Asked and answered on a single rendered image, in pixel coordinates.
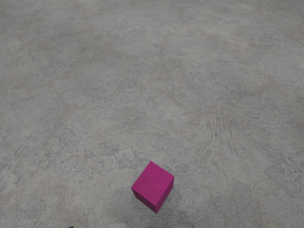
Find carton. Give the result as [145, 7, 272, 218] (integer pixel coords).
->
[131, 161, 175, 214]

